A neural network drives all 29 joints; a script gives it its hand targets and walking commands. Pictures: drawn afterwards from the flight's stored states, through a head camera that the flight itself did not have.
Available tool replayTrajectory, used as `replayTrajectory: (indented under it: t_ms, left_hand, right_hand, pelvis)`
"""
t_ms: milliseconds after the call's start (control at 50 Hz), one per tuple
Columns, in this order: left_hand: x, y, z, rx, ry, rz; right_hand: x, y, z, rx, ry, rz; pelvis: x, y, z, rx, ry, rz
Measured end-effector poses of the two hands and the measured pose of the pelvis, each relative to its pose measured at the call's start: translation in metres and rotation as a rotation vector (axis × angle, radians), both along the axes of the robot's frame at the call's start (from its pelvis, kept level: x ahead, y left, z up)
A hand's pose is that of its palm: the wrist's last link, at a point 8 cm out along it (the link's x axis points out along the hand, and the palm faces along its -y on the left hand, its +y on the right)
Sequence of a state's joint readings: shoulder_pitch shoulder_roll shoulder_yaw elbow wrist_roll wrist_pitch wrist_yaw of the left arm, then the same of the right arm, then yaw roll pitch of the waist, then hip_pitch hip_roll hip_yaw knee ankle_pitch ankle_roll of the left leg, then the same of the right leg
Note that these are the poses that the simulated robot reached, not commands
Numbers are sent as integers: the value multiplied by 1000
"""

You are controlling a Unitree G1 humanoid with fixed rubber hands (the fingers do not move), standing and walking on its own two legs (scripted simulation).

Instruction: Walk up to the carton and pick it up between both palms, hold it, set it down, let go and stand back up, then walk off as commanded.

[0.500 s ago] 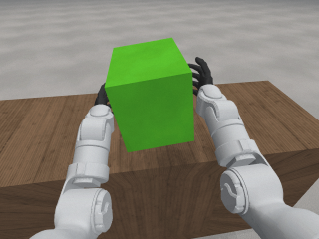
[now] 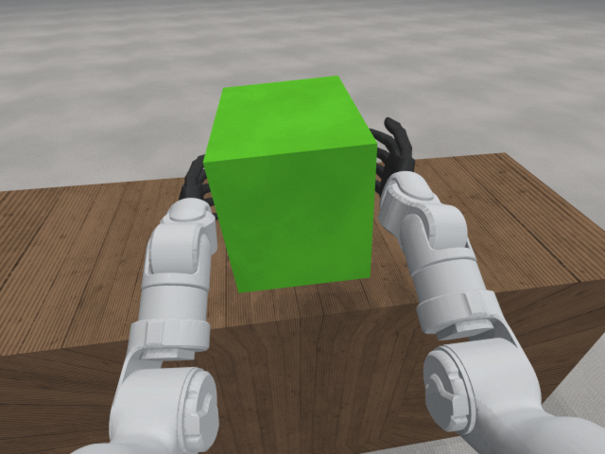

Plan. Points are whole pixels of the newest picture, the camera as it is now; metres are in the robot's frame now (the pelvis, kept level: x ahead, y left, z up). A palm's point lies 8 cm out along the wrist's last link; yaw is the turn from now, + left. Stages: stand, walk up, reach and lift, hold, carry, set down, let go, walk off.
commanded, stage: hold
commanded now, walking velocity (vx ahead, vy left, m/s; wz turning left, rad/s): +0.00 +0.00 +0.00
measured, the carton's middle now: (291, 176) +0.40 +0.03 +0.22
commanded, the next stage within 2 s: set down in 0.42 s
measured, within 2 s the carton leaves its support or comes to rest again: neither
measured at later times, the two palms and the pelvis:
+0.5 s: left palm (192, 209) +0.36 +0.16 +0.20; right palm (389, 173) +0.38 -0.09 +0.24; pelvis +0.00 +0.00 +0.00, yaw +0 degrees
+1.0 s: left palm (206, 212) +0.40 +0.16 +0.17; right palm (385, 180) +0.42 -0.10 +0.21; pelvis +0.02 -0.02 +0.00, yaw +0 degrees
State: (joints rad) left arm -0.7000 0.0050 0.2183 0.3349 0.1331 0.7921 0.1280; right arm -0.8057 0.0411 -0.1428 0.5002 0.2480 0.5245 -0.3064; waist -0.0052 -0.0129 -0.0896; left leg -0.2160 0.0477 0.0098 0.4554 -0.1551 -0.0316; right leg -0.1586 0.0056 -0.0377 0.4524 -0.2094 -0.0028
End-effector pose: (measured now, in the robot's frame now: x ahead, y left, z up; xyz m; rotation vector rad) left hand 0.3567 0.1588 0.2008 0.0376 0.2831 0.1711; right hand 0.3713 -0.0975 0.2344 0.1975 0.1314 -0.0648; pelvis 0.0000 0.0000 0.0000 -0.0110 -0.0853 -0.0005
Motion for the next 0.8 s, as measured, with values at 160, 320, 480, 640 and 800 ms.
replayTrajectory:
  t_ms: [160, 320, 480, 640, 800]
  left_hand:
    - [-9, 2, 5, 6, -24, 3]
    - [-6, 5, 2, 31, -30, 10]
    - [3, 5, -3, 41, -28, 10]
    - [11, 1, 2, 66, -64, 7]
    - [20, 6, -2, 72, -84, 15]
  right_hand:
    - [-9, 2, 7, -78, -30, 7]
    - [-2, 6, 10, -135, -43, 25]
    - [8, 7, 5, -123, -42, 30]
    - [15, 3, 10, -108, -85, 29]
    - [25, 6, 0, -171, -144, 39]
  pelvis:
    - [-7, 1, -1, -1, -10, 0]
    - [-7, 1, 0, -1, -9, 0]
    - [-1, -1, 0, 1, -1, 0]
    - [5, -6, 1, 7, -1, 1]
    - [10, -14, 2, 18, -12, 1]
